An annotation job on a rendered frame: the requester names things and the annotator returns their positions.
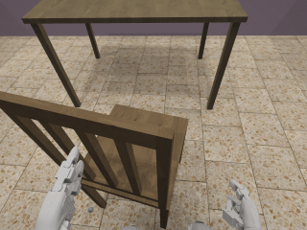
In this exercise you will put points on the chair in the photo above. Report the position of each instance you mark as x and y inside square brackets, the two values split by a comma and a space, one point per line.
[135, 155]

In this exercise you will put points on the left robot hand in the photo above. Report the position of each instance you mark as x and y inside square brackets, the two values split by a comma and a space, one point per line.
[59, 201]

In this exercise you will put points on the right robot hand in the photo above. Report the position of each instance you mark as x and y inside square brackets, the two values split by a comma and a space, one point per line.
[245, 213]

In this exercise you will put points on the table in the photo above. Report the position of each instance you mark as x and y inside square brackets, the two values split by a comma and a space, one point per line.
[136, 11]

